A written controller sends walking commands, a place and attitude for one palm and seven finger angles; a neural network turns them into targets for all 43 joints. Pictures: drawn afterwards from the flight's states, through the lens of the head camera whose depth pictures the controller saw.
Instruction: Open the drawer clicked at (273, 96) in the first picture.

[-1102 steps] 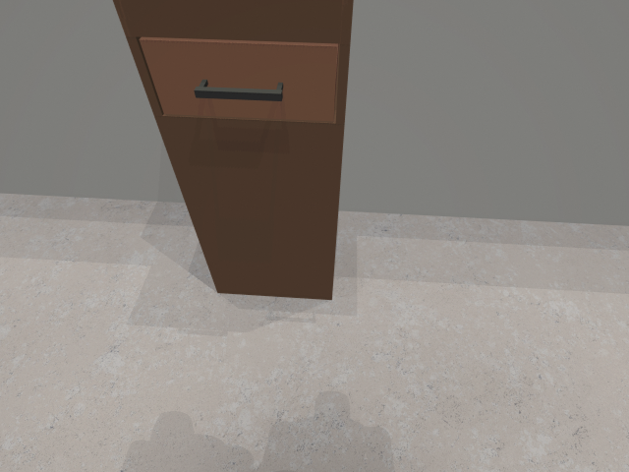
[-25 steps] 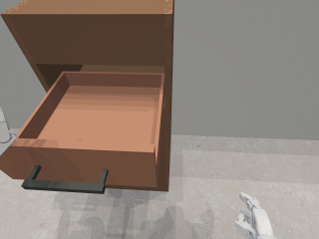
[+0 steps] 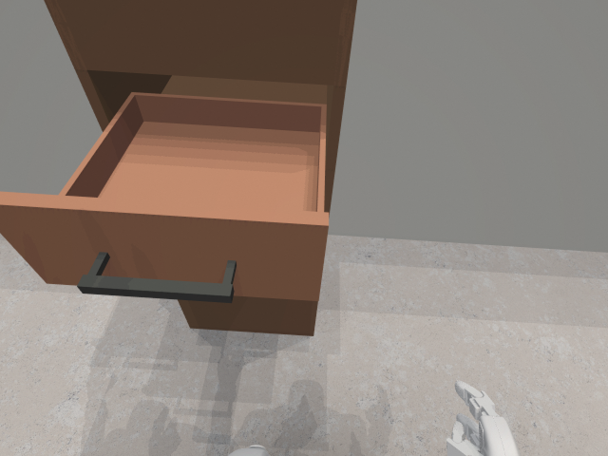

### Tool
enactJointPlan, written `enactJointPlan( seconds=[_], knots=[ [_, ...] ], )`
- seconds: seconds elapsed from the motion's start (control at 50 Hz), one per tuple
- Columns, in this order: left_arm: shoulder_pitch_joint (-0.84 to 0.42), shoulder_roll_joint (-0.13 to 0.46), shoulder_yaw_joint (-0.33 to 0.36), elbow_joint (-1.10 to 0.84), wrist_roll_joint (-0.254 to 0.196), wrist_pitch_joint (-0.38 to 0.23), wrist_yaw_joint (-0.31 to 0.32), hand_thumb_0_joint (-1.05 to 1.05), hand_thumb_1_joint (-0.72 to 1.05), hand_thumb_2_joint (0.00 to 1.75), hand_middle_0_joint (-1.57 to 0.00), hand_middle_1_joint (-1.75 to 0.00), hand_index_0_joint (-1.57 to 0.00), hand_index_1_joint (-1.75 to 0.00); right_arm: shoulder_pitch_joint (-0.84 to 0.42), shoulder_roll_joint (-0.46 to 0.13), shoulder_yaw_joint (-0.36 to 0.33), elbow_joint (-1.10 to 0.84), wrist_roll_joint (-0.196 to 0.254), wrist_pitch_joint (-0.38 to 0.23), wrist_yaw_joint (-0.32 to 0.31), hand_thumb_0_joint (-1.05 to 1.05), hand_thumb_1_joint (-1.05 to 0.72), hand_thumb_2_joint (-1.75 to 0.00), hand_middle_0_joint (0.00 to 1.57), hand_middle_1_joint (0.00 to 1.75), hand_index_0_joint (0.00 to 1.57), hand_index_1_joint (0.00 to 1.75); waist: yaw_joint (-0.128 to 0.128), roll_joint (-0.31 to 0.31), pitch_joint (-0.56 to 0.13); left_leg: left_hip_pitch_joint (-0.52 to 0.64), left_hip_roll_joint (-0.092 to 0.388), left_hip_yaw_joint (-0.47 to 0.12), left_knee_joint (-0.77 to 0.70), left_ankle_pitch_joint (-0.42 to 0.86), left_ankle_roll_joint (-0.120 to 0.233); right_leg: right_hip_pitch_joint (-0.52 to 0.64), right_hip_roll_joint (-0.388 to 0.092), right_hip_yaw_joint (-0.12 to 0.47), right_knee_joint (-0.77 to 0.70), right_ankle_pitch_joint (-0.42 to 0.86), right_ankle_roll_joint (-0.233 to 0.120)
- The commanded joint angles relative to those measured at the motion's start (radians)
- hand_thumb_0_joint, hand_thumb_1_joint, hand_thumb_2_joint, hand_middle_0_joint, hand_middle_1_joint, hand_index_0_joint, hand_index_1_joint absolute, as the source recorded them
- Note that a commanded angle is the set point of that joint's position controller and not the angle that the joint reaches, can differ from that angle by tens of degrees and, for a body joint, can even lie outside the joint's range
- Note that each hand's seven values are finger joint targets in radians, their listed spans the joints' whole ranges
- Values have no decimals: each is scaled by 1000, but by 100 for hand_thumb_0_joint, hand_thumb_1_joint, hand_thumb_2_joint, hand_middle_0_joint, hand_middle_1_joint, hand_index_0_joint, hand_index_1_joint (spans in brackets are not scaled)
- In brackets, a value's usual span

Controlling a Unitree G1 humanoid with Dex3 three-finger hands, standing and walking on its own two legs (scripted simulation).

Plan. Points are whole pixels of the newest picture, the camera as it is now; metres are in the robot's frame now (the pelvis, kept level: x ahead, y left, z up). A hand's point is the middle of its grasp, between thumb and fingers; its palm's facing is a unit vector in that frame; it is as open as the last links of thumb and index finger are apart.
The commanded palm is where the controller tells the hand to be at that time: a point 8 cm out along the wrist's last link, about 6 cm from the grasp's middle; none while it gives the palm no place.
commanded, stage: step back with the hand held close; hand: left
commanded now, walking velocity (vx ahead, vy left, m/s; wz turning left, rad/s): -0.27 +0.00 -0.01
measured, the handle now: (162, 276) +0.30 +0.20 +0.09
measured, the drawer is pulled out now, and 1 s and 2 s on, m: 0.30 0.30 0.30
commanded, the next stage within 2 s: stop stepping back and stand still in 0.52 s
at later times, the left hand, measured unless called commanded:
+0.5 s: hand out of the picture +0.13 +0.21 +0.29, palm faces +0.44 -0.77 -0.47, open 7.4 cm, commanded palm +0.07 +0.27 +0.28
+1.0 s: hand out of the picture -0.01 +0.23 +0.30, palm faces +0.59 -0.73 -0.35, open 7.4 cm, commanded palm -0.07 +0.26 +0.28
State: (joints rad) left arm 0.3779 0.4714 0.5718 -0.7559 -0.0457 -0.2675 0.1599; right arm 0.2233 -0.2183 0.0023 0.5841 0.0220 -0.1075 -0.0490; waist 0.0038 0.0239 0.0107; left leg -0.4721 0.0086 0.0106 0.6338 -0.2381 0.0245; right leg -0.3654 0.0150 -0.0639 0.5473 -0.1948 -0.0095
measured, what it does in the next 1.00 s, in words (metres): walks backwards: right foot, then left foot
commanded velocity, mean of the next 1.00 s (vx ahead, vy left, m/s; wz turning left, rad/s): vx -0.13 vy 0.04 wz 0.01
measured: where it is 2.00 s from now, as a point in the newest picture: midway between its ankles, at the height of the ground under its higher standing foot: outside the picture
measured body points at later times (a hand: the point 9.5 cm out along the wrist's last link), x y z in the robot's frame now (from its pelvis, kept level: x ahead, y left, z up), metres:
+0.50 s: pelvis -0.08 +0.00 +0.01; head -0.05 +0.02 +0.46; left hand +0.10 +0.25 +0.31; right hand +0.09 -0.23 -0.07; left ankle -0.02 +0.10 -0.71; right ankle -0.12 -0.12 -0.72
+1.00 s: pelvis -0.20 -0.02 +0.01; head -0.23 -0.02 +0.46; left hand -0.05 +0.27 +0.31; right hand -0.08 -0.28 -0.08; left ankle -0.20 +0.12 -0.70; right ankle -0.18 -0.11 -0.73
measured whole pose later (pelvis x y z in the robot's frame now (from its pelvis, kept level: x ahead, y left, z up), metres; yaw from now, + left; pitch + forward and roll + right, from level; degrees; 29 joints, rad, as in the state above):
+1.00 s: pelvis -0.20 -0.02 +0.01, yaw +0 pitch +0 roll +1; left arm 0.36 0.44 0.57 -0.59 -0.05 -0.23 0.15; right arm 0.30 -0.24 -0.01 0.68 0.01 -0.07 -0.06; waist -0.02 -0.02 -0.10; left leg -0.32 0.03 0.03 0.69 -0.39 0.03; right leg -0.27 -0.04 -0.09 0.51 -0.25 -0.03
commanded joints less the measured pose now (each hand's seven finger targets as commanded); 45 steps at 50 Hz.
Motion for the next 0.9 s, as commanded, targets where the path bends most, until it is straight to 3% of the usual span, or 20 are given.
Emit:
enactJointPlan(
  seconds=[0.0, 0.06, 0.1, 0.14, 0.28, 0.32, 0.34, 0.38, 0.44, 0.46, 0.5, 0.52, 0.54, 0.6, 0.72, 0.74, 0.76, 0.78, 0.8, 0.88],
  knots=[
    [-100, 225, 110, -183, -9, -43, 33, 0, 90, 90, -20, -30, -20, -30, -83, -127, -53, -131, 0, -58, -19, 0, -90, -90, 20, 30, 20, 30, -25, -28, -96, 238, 49, -100, -3, -155, -14, -220, -189, 150, -202, -283, -63],
    [-104, 224, 147, -190, -13, -47, 36, 0, 90, 90, -20, -30, -20, -30, -115, -135, -48, -153, -5, -67, -26, 0, -90, -90, 20, 30, 20, 30, -13, 251, -104, -31, 233, -346, -414, -372, 47, 25, -1, 42, 171, -264, 1],
    [-154, 223, 155, -143, -11, -47, 28, 0, 90, 90, -20, -30, -20, -30, -94, -115, -62, -143, -18, -77, -19, 0, -90, -90, 20, 30, 20, 30, -20, 256, -120, -104, 310, -423, -521, -422, 91, 74, 50, 86, 485, -318, 3],
    [-128, 221, 151, -131, -20, -45, 25, 0, 90, 90, -20, -30, -20, -30, -97, -108, -70, -129, -19, -85, -5, 0, -90, -90, 20, 30, 20, 30, -8, 144, -152, 47, 286, -345, -402, -173, 113, -7, 27, 108, 466, -313, 2],
    [-79, 193, 87, -180, -47, -32, -11, 0, 90, 90, -20, -30, -20, -30, -146, -103, -43, -117, -18, -72, 19, 0, -90, -90, 20, 30, 20, 30, 13, 203, -174, 96, 172, -147, -378, -113, 2, 196, 18, 8, -103, -219, -46],
    [-82, 253, 113, -186, -48, -51, -18, 0, 90, 90, -20, -30, -20, -30, -136, -90, -45, -102, -6, -55, 19, 0, -90, -90, 20, 30, 20, 30, -3, -99, -156, 230, 30, -12, 62, -71, -75, -39, -261, 291, -372, -155, -153],
    [-84, 297, 158, -195, -57, -66, -6, 0, 90, 90, -20, -30, -20, -30, -147, -89, -38, -81, -19, -56, 15, 0, -90, -90, 20, 30, 20, 30, 15, -152, -163, 201, -27, 2, 318, -162, -92, -101, -407, 358, -393, 97, -218],
    [-83, 232, 124, -182, -36, -49, -11, 0, 90, 90, -20, -30, -20, -30, -152, -71, -46, -103, 6, -53, 7, 0, -90, -90, 20, 30, 20, 30, 0, -263, -140, -17, 9, -71, 434, -221, -67, 96, -368, 214, -201, 603, -191],
    [-27, 213, 132, -115, -22, -23, -11, 0, 90, 90, -20, -30, -20, -30, -179, -60, -13, -113, 2, -30, -28, 0, -90, -90, 20, 30, 20, 30, -18, -72, -84, 63, 9, 19, -79, -30, -60, 187, -244, 85, -34, 771, -80],
    [-24, 209, 123, -128, -24, -26, -10, 0, 90, 90, -20, -30, -20, -30, -151, -77, -19, -106, -3, -28, -34, 0, -90, -90, 20, 30, 20, 30, -27, 3, -117, 160, 11, 28, -258, 229, -56, 194, -174, 45, 46, 711, -28],
    [-75, 247, 138, -226, -33, -59, -12, 0, 90, 90, -20, -30, -20, -30, -122, -121, -67, -116, -6, -52, -11, 0, -90, -90, 20, 30, 20, 30, 0, 196, -255, 418, 297, -212, -239, 957, 57, 1, -29, 65, 250, -95, 15],
    [-47, 220, 132, -166, -38, -68, -24, 0, 90, 90, -20, -30, -20, -30, -83, -131, -85, -97, -2, -65, 9, 0, -90, -90, 20, 30, 20, 30, -9, 163, -265, 452, 332, -226, -229, 961, 95, -66, 18, 96, 369, -321, 3],
    [26, 227, 160, -168, -52, -73, -25, 0, 90, 90, -20, -30, -20, -30, -100, -115, -85, -103, -23, -82, 13, 0, -90, -90, 20, 30, 20, 30, 0, 242, -296, 422, 346, -264, -238, 930, 130, -96, 37, 118, 461, -403, 10],
    [44, 214, 157, -279, -42, -70, -23, 0, 90, 90, -20, -30, -20, -30, -86, -112, -88, -96, -14, -92, 32, 0, -90, -90, 20, 30, 20, 30, -14, 196, -298, 386, 292, -188, -238, 769, 119, -66, 31, 91, 469, -302, 26],
    [88, 258, 214, -239, -41, -5, 15, 0, 90, 90, -20, -30, -20, -30, -134, -106, -55, -162, 5, -49, 8, 0, -90, -90, 20, 30, 20, 30, -9, 231, -141, -105, 126, -53, -358, -387, 3, 359, 14, -53, -26, -267, -20],
    [61, 295, 228, -227, -32, 3, 12, 0, 90, 90, -20, -30, -20, -30, -123, -98, -61, -165, 4, -32, 3, 0, -90, -90, 20, 30, 20, 30, -17, 65, -106, -65, 39, 8, -148, -347, -32, 253, -91, 76, -218, -340, -65],
    [38, 304, 219, -168, -32, 9, 11, 0, 90, 90, -20, -30, -20, -30, -117, -102, -61, -148, 4, -20, 1, 0, -90, -90, 20, 30, 20, 30, -21, -162, -69, 15, -33, -4, 265, -219, -60, 11, -333, 429, -419, -478, -166],
    [-52, 319, 230, -146, -49, -1, 12, 0, 90, 90, -20, -30, -20, -30, -114, -125, -56, -111, -16, -21, -1, 0, -90, -90, 20, 30, 20, 30, -32, -155, -42, -18, -10, -44, 452, -154, -59, -64, -435, 449, -432, -290, -188],
    [-65, 277, 207, -76, -34, 11, 13, 0, 90, 90, -20, -30, -20, -30, -93, -102, -59, -94, 9, -30, -5, 0, -90, -90, 20, 30, 20, 30, -36, -225, -93, 1, 5, -71, 525, -135, -52, -74, -398, 421, -419, -428, -148],
    [-75, 167, 81, 118, -16, 25, -11, 0, 90, 90, -20, -30, -20, -30, -128, -125, -53, -85, -3, -18, -27, 0, -90, -90, 20, 30, 20, 30, -37, -144, 20, 107, 42, -21, 269, -123, -20, -157, -296, 188, -370, -445, -84]
  ],
)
